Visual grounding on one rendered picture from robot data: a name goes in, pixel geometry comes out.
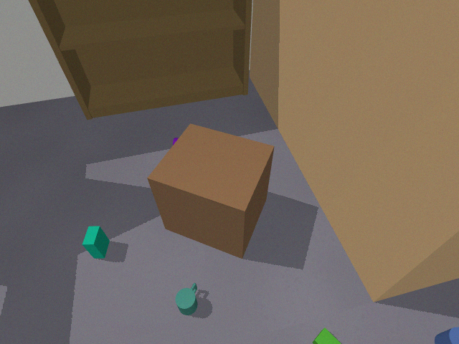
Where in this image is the bookshelf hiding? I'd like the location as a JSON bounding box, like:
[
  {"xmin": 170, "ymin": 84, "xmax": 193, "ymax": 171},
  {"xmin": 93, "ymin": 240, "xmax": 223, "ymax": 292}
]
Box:
[{"xmin": 29, "ymin": 0, "xmax": 252, "ymax": 120}]

